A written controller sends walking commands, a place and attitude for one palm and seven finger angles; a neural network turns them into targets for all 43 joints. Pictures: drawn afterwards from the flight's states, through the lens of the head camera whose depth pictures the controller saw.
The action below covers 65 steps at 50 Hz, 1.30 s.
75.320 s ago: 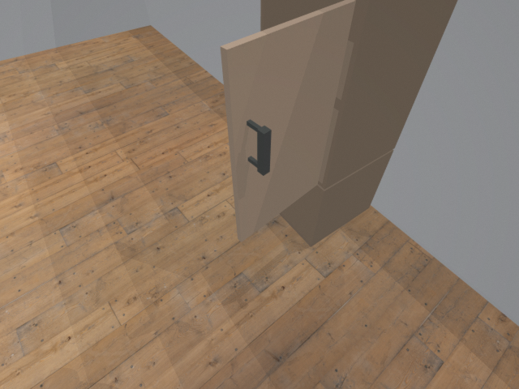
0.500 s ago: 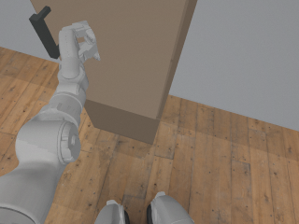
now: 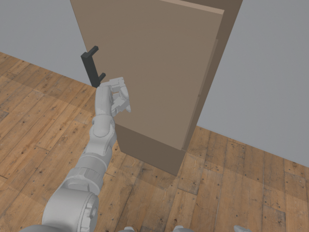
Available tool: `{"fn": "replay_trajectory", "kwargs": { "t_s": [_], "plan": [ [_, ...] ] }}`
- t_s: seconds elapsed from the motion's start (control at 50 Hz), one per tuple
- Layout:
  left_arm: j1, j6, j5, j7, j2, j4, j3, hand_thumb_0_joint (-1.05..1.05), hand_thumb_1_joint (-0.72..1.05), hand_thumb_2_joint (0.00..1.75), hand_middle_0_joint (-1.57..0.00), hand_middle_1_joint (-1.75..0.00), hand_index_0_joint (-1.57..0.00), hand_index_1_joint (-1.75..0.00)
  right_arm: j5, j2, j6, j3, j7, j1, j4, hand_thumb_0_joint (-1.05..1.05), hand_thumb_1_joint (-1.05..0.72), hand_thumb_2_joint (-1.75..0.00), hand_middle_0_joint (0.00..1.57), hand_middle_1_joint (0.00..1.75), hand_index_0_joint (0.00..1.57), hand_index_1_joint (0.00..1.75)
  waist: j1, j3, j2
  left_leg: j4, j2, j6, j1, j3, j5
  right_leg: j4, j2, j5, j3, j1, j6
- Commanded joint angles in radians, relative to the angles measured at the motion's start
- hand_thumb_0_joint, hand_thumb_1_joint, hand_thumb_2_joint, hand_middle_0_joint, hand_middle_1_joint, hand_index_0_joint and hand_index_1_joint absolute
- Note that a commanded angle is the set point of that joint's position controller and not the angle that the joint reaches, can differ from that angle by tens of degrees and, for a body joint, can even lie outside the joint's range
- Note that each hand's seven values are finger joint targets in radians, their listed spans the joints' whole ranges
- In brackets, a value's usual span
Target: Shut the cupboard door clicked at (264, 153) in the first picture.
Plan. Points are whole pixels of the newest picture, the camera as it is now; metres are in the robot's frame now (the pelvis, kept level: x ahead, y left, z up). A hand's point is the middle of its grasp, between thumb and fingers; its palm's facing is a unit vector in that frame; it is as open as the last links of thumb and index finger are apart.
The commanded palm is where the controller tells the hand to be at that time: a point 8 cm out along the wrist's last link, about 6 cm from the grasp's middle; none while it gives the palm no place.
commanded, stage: draw the hand back to the body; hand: left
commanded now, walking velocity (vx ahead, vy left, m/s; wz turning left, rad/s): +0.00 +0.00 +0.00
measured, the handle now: (95, 67) +0.58 +0.17 +0.07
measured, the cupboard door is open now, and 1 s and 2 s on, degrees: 0 0 0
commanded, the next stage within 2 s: step back with the hand held close in 1.60 s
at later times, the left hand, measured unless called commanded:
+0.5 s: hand (93, 125) +0.33 +0.12 +0.14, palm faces +0.03 -1.00 -0.03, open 3.1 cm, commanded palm +0.29 +0.18 +0.14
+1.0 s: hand (9, 167) +0.23 +0.23 +0.18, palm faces +0.32 -0.90 -0.31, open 4.4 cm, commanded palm +0.18 +0.27 +0.20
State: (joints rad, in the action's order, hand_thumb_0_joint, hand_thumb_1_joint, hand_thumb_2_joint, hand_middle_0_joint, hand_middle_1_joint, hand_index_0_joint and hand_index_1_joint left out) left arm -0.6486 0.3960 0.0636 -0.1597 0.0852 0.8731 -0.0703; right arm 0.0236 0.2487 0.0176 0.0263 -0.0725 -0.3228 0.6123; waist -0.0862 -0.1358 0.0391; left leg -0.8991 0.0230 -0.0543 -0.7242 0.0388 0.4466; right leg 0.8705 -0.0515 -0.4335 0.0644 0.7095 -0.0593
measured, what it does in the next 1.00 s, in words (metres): rises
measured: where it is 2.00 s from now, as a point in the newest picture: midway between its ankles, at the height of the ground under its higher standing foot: outside the picture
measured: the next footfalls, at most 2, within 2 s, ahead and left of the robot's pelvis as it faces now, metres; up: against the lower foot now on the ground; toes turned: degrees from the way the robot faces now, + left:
none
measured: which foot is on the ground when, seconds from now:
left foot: down 0.00-1.00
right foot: down 0.00-1.00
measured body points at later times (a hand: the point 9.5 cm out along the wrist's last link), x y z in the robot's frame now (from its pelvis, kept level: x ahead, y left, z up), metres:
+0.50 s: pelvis -0.01 -0.02 +0.03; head -0.01 -0.04 +0.48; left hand +0.32 +0.18 +0.14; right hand +0.12 -0.26 -0.08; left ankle -0.01 +0.08 -0.69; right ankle -0.01 -0.08 -0.69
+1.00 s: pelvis +0.00 +0.00 +0.05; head -0.02 -0.03 +0.50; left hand +0.20 +0.27 +0.20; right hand +0.20 -0.20 -0.04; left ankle -0.01 +0.08 -0.69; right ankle -0.01 -0.08 -0.69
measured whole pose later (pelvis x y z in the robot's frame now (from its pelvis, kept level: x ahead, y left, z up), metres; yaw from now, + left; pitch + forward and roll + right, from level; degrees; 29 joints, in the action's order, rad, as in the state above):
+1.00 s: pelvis +0.00 +0.00 +0.05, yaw +1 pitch -4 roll +0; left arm 0.28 0.05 0.08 -0.08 0.30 -0.19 -0.16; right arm -0.02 0.22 0.01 -0.05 0.06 -0.17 0.59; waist 0.05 0.00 0.08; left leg -0.40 0.05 -0.06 -0.10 0.02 0.24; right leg 0.39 -0.04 -0.24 0.05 0.09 -0.05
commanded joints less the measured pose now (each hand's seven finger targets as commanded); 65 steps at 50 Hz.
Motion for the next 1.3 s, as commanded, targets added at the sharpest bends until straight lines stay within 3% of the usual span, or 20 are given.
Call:
{"fn": "replay_trajectory", "kwargs": {
  "t_s": [0.0,0.06,0.08,0.14,0.16,0.18,0.24,0.28,0.32,0.4,0.5,0.52,0.54,0.62,0.72,0.82,0.98,1.02,1.2,1.28],
  "plan": [
    [-0.469,0.075,-0.016,-0.005,0.041,-0.193,0.034,0.0,0.9,0.9,-1.3,-1.5,-1.3,-1.5,-0.003,0.124,-0.02,0.043,0.016,-0.109,-0.048,0.0,-0.9,-0.9,0.2,0.3,0.2,0.3,-0.058,-0.356,-0.027,0.051,-0.02,0.035,0.307,-0.066,-0.468,-0.069,0.012,0.498,-0.047,-0.101,0.041],
    [-0.338,0.069,-0.007,-0.005,0.154,-0.26,-0.074,0.0,0.9,0.9,-1.3,-1.5,-1.3,-1.5,-0.009,0.132,-0.015,0.039,0.021,-0.082,-0.092,0.0,-0.9,-0.9,0.2,0.3,0.2,0.3,0.013,-0.432,-0.035,0.078,-0.006,0.032,0.308,-0.05,-0.473,-0.075,0.014,0.54,-0.061,-0.223,0.036],
    [-0.286,0.063,-0.001,0.004,0.156,-0.303,-0.076,0.0,0.9,0.9,-1.3,-1.5,-1.3,-1.5,-0.014,0.124,-0.013,0.032,0.023,-0.062,-0.11,0.0,-0.9,-0.9,0.2,0.3,0.2,0.3,0.031,-0.452,-0.037,0.092,-0.003,0.03,0.307,-0.04,-0.48,-0.081,0.018,0.569,-0.066,-0.269,0.037],
    [-0.157,0.021,0.014,0.041,0.171,-0.4,-0.074,0.0,0.9,0.9,-1.3,-1.5,-1.3,-1.5,-0.031,0.117,-0.003,0.026,0.032,-0.028,-0.149,0.0,-0.9,-0.9,0.2,0.3,0.2,0.3,0.053,-0.399,-0.107,0.13,-0.001,0.02,0.269,-0.02,-0.444,-0.119,0.022,0.622,-0.079,-0.373,0.045],
    [-0.123,0.007,0.021,0.053,0.182,-0.429,-0.078,0.0,0.9,0.9,-1.3,-1.5,-1.3,-1.5,-0.036,0.119,0.0,0.024,0.039,-0.02,-0.16,0.0,-0.9,-0.9,0.2,0.3,0.2,0.3,0.051,-0.382,-0.138,0.144,-0.002,0.016,0.27,-0.021,-0.44,-0.132,0.025,0.624,-0.079,-0.394,0.048],
    [-0.105,-0.009,0.029,0.071,0.158,-0.456,-0.047,0.0,0.9,0.9,-1.3,-1.5,-1.3,-1.5,-0.046,0.112,0.0,0.018,0.042,0.004,-0.167,0.0,-0.9,-0.9,0.2,0.3,0.2,0.3,0.049,-0.323,-0.12,0.162,-0.003,0.016,0.266,-0.014,-0.396,-0.159,0.028,0.596,-0.084,-0.38,0.054],
    [-0.082,-0.047,0.068,0.11,0.175,-0.546,-0.047,0.0,0.9,0.9,-1.3,-1.5,-1.3,-1.5,-0.059,0.114,-0.009,0.011,0.064,0.044,-0.173,0.0,-0.9,-0.9,0.2,0.3,0.2,0.3,0.042,-0.257,-0.127,0.199,-0.002,0.01,0.29,-0.014,-0.302,-0.226,0.034,0.482,-0.098,-0.389,0.059],
    [-0.082,-0.056,0.086,0.14,0.149,-0.635,-0.008,0.0,0.9,0.9,-1.3,-1.5,-1.3,-1.5,-0.067,0.105,-0.027,0.004,0.074,0.077,-0.177,0.0,-0.9,-0.9,0.2,0.3,0.2,0.3,0.039,-0.244,-0.068,0.217,-0.001,0.008,0.331,-0.014,-0.276,-0.256,0.04,0.428,-0.106,-0.384,0.062],
    [-0.033,-0.073,0.104,0.163,0.166,-0.665,-0.011,0.0,0.9,0.9,-1.3,-1.5,-1.3,-1.5,-0.073,0.107,-0.041,0.0,0.085,0.096,-0.172,0.0,-0.9,-0.9,0.2,0.3,0.2,0.3,0.04,-0.21,-0.071,0.238,-0.003,0.008,0.349,-0.022,-0.25,-0.283,0.04,0.366,-0.102,-0.377,0.056],
    [0.101,-0.115,0.132,0.202,0.195,-0.752,-0.029,0.0,0.9,0.9,-1.3,-1.5,-1.3,-1.5,-0.082,0.106,-0.068,-0.009,0.099,0.139,-0.178,0.0,-0.9,-0.9,0.2,0.3,0.2,0.3,0.065,-0.18,-0.04,0.27,0.0,0.007,0.377,-0.026,-0.239,-0.32,0.051,0.334,-0.112,-0.409,0.058],
    [0.23,-0.182,0.158,0.228,0.257,-0.853,-0.091,0.0,0.9,0.9,-1.16,-1.35,-1.16,-1.35,-0.089,0.106,-0.085,-0.022,0.113,0.201,-0.2,0.0,-0.9,-0.9,0.2,0.3,0.2,0.3,0.09,-0.122,-0.086,0.313,0.002,0.006,0.381,-0.027,-0.213,-0.368,0.065,0.275,-0.126,-0.45,0.064],
    [0.247,-0.185,0.063,0.172,0.323,-0.924,-0.045,0.0,0.9,0.9,-1.13,-1.32,-1.13,-1.32,-0.086,0.078,-0.059,-0.022,0.126,0.232,-0.192,0.0,-0.9,-0.9,0.2,0.3,0.2,0.3,0.089,-0.082,-0.084,0.358,-0.007,0.015,0.385,-0.037,-0.195,-0.431,0.107,0.256,-0.187,-0.492,0.074],
    [0.301,-0.202,0.058,0.144,0.307,-0.935,-0.057,0.0,0.9,0.9,-1.11,-1.29,-1.11,-1.29,-0.084,0.076,-0.048,-0.024,0.135,0.238,-0.194,0.0,-0.9,-0.9,0.2,0.3,0.2,0.3,0.087,-0.058,-0.106,0.369,-0.009,0.012,0.392,-0.037,-0.192,-0.453,0.113,0.245,-0.187,-0.513,0.081],
    [0.394,-0.24,0.031,0.098,0.318,-1.015,-0.063,0.0,0.9,0.9,-1.0,-1.17,-1.0,-1.17,-0.078,0.07,-0.03,-0.037,0.151,0.271,-0.189,0.0,-0.9,-0.9,0.2,0.3,0.2,0.3,0.09,-0.011,-0.041,0.44,-0.015,0.01,0.493,-0.036,-0.21,-0.504,0.093,0.221,-0.144,-0.529,0.064],
    [0.502,-0.256,0.018,0.08,0.32,-1.133,-0.071,0.0,0.9,0.9,-0.86,-1.02,-0.86,-1.02,-0.067,0.073,-0.04,-0.042,0.154,0.28,-0.188,0.0,-0.9,-0.9,0.2,0.3,0.2,0.3,0.1,-0.012,0.027,0.514,-0.022,0.012,0.602,-0.047,-0.294,-0.521,0.065,0.299,-0.088,-0.582,0.04],
    [0.617,-0.27,0.013,0.072,0.337,-1.222,-0.112,0.0,0.9,0.9,-0.72,-0.87,-0.72,-0.87,-0.055,0.075,-0.053,-0.041,0.149,0.285,-0.186,0.0,-0.9,-0.9,0.2,0.3,0.2,0.3,0.11,0.017,0.007,0.551,-0.029,0.018,0.637,-0.057,-0.354,-0.536,0.054,0.346,-0.066,-0.607,0.036],
    [0.837,-0.277,0.014,0.063,0.397,-1.349,-0.238,0.0,0.9,0.9,-0.5,-0.63,-0.5,-0.63,-0.045,0.073,-0.071,-0.032,0.141,0.278,-0.18,0.0,-0.9,-0.9,0.2,0.3,0.2,0.3,0.133,0.005,0.024,0.544,-0.036,0.028,0.652,-0.064,-0.475,-0.525,0.056,0.435,-0.055,-0.654,0.033],
    [0.879,-0.277,0.016,0.059,0.414,-1.377,-0.273,0.0,0.9,0.9,-0.45,-0.57,-0.45,-0.57,-0.044,0.072,-0.074,-0.029,0.139,0.275,-0.178,0.0,-0.9,-0.9,0.2,0.3,0.2,0.3,0.135,0.009,-0.008,0.538,-0.038,0.031,0.645,-0.068,-0.499,-0.521,0.055,0.452,-0.052,-0.655,0.034],
    [1.05,-0.265,0.022,0.045,0.483,-1.49,-0.416,0.0,0.9,0.9,-0.2,-0.3,-0.2,-0.3,-0.047,0.079,-0.109,-0.013,0.135,0.265,-0.167,0.0,-0.9,-0.9,0.2,0.3,0.2,0.3,0.149,0.037,0.049,0.534,-0.051,0.048,0.619,-0.082,-0.512,-0.515,0.054,0.413,-0.044,-0.638,0.034],
    [1.01,-0.271,0.011,0.044,0.412,-1.441,-0.334,0.0,0.9,0.9,-0.2,-0.3,-0.2,-0.3,-0.047,0.093,-0.119,-0.007,0.136,0.255,-0.153,0.0,-0.9,-0.9,0.2,0.3,0.2,0.3,0.127,0.107,0.038,0.549,-0.056,0.047,0.615,-0.089,-0.444,-0.526,0.055,0.348,-0.045,-0.579,0.036]
  ]
}}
